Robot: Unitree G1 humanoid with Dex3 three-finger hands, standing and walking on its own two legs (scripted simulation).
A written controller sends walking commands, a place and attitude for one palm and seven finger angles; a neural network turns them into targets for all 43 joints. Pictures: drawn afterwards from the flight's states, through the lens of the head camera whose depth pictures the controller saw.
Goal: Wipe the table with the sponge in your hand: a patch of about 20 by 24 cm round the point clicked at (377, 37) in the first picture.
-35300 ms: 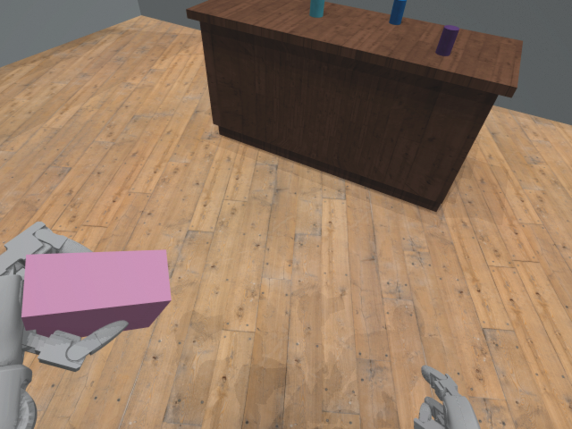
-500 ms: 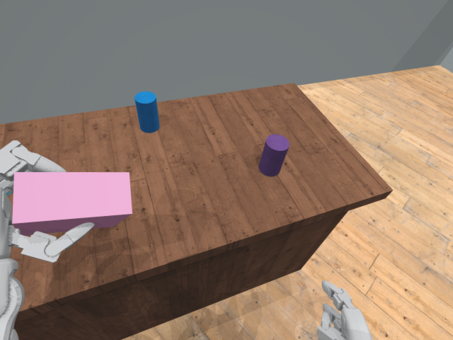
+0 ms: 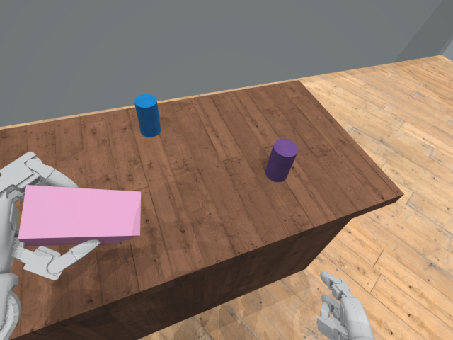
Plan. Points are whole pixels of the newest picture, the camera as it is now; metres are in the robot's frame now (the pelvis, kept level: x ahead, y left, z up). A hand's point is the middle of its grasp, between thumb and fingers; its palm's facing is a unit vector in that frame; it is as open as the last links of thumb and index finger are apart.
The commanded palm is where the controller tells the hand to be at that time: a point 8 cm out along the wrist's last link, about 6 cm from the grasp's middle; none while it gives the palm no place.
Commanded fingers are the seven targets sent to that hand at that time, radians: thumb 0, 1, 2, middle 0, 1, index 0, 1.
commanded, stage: come to a stop and stand still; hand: left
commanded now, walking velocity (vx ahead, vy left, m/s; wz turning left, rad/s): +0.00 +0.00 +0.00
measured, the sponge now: (97, 219) +0.24 +0.21 +0.13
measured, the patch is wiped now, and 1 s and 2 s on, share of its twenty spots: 0.00 0.00 0.00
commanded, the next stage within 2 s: look again from close up in 0.76 s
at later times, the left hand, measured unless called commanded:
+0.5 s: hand (93, 225) +0.22 +0.20 +0.15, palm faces +0.36 -0.85 -0.38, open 9.9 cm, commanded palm +0.16 +0.23 +0.17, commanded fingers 0.00 0.10 1.30 -1.20 -1.60 -1.20 -1.60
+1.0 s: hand (102, 223) +0.22 +0.19 +0.15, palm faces +0.35 -0.86 -0.38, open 9.9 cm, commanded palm +0.17 +0.23 +0.17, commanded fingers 0.00 0.10 1.30 -1.20 -1.60 -1.20 -1.60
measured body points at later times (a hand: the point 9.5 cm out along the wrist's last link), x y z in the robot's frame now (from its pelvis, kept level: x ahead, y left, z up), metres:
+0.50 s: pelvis +0.00 -0.05 +0.00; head +0.02 -0.03 +0.45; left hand +0.19 +0.24 +0.17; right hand +0.19 -0.27 -0.07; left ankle +0.02 +0.03 -0.74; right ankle +0.02 -0.14 -0.74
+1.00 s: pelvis +0.01 -0.05 +0.00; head +0.02 -0.04 +0.45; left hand +0.20 +0.23 +0.17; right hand +0.19 -0.28 -0.07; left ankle +0.02 +0.03 -0.74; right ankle +0.02 -0.14 -0.74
